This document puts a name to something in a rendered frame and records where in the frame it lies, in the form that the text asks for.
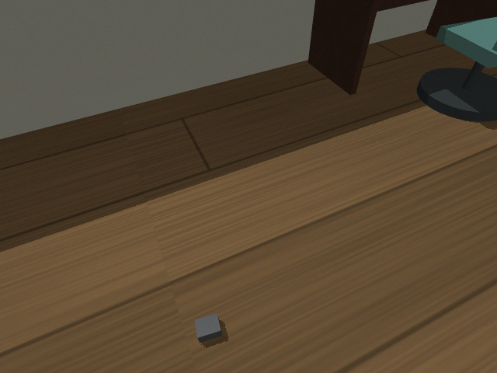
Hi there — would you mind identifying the small box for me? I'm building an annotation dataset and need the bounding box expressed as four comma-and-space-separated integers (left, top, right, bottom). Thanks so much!
195, 313, 223, 343

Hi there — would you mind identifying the desk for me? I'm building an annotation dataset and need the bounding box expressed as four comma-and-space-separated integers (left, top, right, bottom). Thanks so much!
308, 0, 497, 95

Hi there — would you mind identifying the office chair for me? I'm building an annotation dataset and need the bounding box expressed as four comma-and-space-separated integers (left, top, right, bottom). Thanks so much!
417, 17, 497, 122

